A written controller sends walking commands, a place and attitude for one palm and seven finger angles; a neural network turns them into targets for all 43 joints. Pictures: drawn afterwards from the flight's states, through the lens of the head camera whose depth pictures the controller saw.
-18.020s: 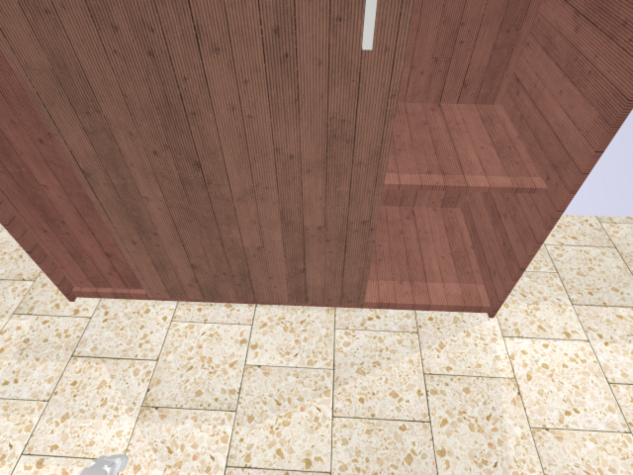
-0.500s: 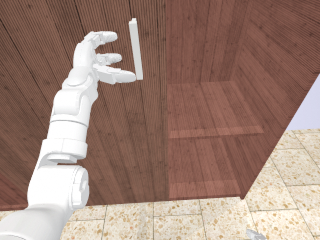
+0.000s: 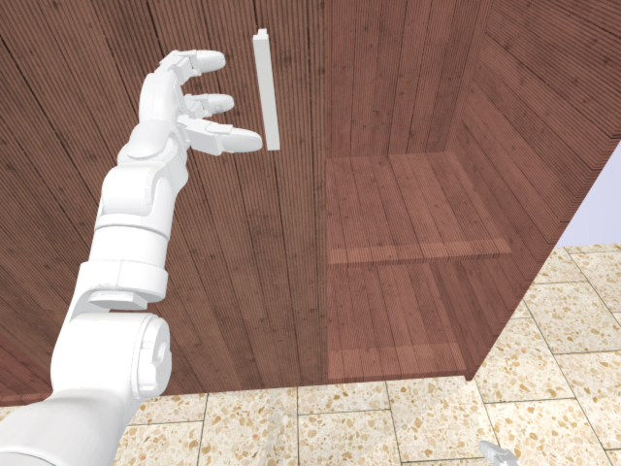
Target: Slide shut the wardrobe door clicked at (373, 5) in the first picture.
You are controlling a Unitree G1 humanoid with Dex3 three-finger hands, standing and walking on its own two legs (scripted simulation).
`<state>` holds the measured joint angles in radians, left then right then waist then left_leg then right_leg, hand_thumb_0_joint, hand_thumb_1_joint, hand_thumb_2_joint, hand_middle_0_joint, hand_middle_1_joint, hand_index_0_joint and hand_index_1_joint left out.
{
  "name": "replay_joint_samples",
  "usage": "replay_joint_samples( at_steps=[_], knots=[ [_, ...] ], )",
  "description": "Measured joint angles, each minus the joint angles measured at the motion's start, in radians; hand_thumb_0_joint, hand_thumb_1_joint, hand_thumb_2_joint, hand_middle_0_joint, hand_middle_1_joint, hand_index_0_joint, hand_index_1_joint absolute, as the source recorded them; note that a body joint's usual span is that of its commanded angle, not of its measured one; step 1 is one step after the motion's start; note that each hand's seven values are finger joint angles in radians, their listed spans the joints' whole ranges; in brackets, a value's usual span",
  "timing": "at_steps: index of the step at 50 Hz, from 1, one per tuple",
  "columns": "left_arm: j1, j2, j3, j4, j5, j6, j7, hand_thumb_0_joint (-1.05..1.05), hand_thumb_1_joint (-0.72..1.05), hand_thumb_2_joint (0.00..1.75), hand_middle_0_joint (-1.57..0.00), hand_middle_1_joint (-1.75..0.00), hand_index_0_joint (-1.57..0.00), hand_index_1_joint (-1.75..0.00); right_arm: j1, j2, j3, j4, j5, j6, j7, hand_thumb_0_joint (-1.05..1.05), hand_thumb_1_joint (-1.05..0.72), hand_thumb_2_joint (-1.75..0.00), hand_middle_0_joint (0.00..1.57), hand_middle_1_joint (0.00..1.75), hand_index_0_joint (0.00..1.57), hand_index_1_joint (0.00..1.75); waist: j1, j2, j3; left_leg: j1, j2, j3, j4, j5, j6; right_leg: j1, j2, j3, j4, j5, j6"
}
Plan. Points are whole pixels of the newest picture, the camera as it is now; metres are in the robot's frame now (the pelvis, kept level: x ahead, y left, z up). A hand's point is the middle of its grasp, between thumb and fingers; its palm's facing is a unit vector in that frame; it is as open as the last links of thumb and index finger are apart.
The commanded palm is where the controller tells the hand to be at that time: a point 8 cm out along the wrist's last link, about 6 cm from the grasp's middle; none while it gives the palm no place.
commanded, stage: move the hooked fingers beside the handle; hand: left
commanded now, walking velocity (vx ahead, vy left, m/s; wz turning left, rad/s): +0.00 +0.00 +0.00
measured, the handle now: (268, 91) +0.51 +0.06 +0.26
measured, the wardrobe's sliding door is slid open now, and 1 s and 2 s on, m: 0.46 0.46 0.46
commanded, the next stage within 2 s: feel for the door with the fingertips in 1.50 s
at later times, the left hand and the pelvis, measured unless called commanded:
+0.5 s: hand (213, 111) +0.44 +0.12 +0.27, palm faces +0.08 -1.00 +0.00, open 14.0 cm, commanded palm +0.42 +0.17 +0.26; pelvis +0.00 -0.01 +0.00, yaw +1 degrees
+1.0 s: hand (212, 119) +0.43 +0.12 +0.27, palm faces +0.08 -1.00 +0.00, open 14.0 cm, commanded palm +0.42 +0.17 +0.26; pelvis +0.01 -0.01 +0.00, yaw +1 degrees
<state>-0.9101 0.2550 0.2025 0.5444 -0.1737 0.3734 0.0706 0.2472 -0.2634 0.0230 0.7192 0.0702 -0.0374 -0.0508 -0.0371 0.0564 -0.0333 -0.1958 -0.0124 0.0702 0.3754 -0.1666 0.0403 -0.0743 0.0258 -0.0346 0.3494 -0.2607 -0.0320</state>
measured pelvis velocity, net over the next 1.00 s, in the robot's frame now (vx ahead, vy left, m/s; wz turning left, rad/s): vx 0.01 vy -0.01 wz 0.01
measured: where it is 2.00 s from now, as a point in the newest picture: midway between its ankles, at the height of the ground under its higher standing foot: outside the picture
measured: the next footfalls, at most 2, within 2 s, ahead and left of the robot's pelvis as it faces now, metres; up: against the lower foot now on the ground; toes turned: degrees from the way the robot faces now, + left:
none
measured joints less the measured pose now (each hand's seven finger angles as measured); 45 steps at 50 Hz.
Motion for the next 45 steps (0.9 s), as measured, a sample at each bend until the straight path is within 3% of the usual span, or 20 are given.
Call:
replay_joint_samples(
  at_steps=[9,23,33,41,45],
  knots=[
    [0.014,-0.009,0.007,-0.021,-0.003,0.013,0.004,-0.02,-0.50,0.30,-0.30,-1.20,-0.30,-1.20,-0.010,0.002,0.002,-0.001,-0.001,0.005,0.001,0.01,-0.91,-0.90,0.20,0.30,0.20,0.30,0.000,0.001,-0.005,0.003,0.002,0.001,-0.002,-0.001,-0.002,0.003,0.002,0.002,-0.002,-0.001,-0.002],
    [0.010,0.028,0.010,0.000,-0.005,0.013,-0.025,-0.02,-0.50,0.30,-0.30,-1.20,-0.30,-1.20,-0.010,-0.010,0.000,-0.006,0.005,0.007,-0.004,0.01,-0.91,-0.90,0.20,0.30,0.20,0.30,0.004,-0.002,-0.002,-0.001,0.005,-0.010,0.004,-0.004,-0.008,0.005,0.007,-0.009,-0.004,-0.003,-0.008],
    [0.002,-0.010,0.008,-0.004,-0.014,0.011,-0.012,-0.02,-0.51,0.30,-0.30,-1.20,-0.30,-1.20,-0.020,-0.009,-0.001,0.003,0.000,0.007,0.000,0.01,-0.91,-0.90,0.20,0.30,0.20,0.30,0.001,0.005,-0.005,-0.004,0.004,-0.010,0.002,-0.005,-0.009,-0.001,0.005,-0.008,0.001,-0.008,-0.009],
    [0.059,0.021,0.050,-0.062,-0.002,0.004,-0.022,-0.02,-0.50,0.30,-0.30,-1.20,-0.30,-1.20,-0.008,-0.001,0.000,-0.021,0.002,0.023,0.004,0.01,-0.91,-0.90,0.20,0.30,0.20,0.30,-0.004,0.008,-0.013,0.018,0.010,0.003,-0.008,-0.009,-0.013,0.016,0.011,0.006,-0.011,-0.007,-0.012],
    [0.085,0.028,0.031,-0.091,-0.011,0.027,-0.040,-0.02,-0.50,0.30,-0.30,-1.20,-0.30,-1.20,-0.006,-0.008,0.000,-0.020,0.010,0.030,0.002,0.01,-0.91,-0.90,0.20,0.30,0.20,0.30,0.006,0.007,-0.012,0.019,0.009,-0.005,-0.001,-0.014,-0.014,0.024,0.011,-0.002,-0.010,-0.010,-0.013]
  ],
)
